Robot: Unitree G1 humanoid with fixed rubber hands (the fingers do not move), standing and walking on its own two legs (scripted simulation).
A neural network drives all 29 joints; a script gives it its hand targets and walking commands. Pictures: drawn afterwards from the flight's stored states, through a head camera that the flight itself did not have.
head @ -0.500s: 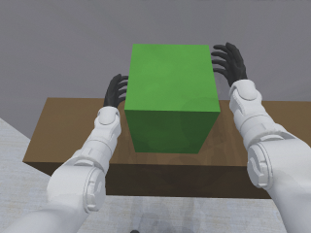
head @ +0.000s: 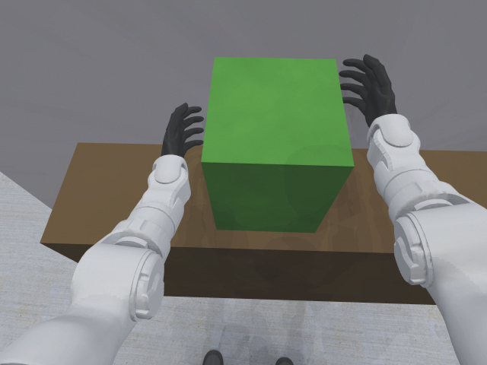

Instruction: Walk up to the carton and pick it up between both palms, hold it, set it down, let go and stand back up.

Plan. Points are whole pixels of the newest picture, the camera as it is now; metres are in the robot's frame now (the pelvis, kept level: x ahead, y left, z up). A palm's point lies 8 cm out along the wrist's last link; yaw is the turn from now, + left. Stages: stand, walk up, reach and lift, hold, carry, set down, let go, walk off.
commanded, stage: set down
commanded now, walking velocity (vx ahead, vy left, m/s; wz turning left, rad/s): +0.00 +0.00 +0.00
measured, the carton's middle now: (269, 153) +0.49 +0.01 +0.00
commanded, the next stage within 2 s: none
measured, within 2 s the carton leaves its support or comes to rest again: neither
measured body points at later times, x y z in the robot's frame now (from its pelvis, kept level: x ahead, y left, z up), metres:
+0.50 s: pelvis -0.01 +0.00 +0.00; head +0.11 +0.00 +0.43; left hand +0.47 +0.18 +0.07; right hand +0.52 -0.14 +0.12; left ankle +0.02 +0.13 -0.74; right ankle +0.02 -0.12 -0.74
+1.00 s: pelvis -0.02 +0.00 -0.01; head +0.10 -0.01 +0.43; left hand +0.48 +0.19 +0.11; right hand +0.52 -0.14 +0.12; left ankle +0.02 +0.13 -0.74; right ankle +0.02 -0.12 -0.74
